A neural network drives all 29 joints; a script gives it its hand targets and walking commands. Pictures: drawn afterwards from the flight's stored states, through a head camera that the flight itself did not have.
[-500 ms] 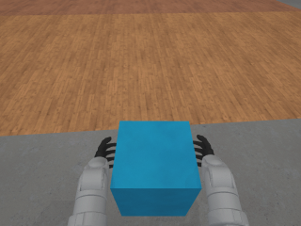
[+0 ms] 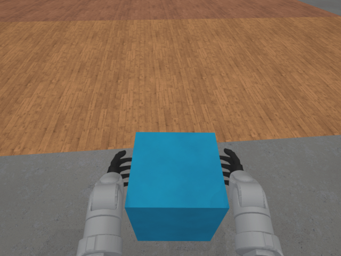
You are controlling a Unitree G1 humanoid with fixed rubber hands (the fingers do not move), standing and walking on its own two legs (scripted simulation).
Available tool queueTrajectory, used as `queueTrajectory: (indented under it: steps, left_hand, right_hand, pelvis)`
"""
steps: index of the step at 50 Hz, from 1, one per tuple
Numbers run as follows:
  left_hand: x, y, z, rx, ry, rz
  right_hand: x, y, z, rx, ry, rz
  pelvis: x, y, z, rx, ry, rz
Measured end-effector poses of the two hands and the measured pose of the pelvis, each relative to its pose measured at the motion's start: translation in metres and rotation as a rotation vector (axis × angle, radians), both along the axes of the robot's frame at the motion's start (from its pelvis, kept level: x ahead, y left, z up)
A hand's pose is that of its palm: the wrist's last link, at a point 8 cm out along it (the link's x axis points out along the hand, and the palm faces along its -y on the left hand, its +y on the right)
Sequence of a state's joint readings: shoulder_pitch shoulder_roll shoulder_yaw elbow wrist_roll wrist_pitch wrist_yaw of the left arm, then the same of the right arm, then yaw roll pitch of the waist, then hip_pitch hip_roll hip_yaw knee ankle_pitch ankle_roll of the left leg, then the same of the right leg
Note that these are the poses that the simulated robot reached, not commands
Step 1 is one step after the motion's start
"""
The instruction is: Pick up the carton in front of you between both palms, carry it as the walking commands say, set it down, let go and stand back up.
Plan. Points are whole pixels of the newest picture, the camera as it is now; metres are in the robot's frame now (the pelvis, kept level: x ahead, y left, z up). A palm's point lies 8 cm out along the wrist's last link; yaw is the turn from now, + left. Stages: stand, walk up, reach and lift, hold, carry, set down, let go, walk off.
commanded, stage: hold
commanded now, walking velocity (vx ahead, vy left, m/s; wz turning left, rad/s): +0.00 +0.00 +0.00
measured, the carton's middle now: (174, 189) +0.31 +0.00 -0.03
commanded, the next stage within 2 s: carry in 0.94 s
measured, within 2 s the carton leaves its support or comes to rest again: neither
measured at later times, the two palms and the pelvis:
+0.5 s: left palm (115, 178) +0.29 +0.15 +0.05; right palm (235, 175) +0.30 -0.15 +0.05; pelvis +0.01 +0.00 +0.00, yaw +0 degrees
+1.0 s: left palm (115, 177) +0.29 +0.15 +0.05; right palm (235, 176) +0.29 -0.15 +0.05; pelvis +0.01 +0.00 +0.00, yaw -1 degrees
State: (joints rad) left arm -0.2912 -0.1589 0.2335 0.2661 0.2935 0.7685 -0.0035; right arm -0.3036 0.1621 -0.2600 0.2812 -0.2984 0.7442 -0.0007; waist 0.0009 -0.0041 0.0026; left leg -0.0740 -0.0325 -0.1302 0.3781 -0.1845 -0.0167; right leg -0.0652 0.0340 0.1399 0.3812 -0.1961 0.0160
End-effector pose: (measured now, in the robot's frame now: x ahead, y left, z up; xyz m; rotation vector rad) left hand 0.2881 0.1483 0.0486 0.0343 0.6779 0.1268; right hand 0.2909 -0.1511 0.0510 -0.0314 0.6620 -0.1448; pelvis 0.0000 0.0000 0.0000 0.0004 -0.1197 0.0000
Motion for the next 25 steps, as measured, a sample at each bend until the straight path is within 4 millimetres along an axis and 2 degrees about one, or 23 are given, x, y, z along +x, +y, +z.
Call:
queueTrajectory:
  steps: [25]
  left_hand:
    - [0.004,-0.001,0.000,0.013,0.005,-0.006]
  right_hand:
    - [0.005,-0.001,0.000,-0.012,0.006,0.011]
  pelvis:
    - [0.010,-0.001,0.002,0.001,0.004,0.001]
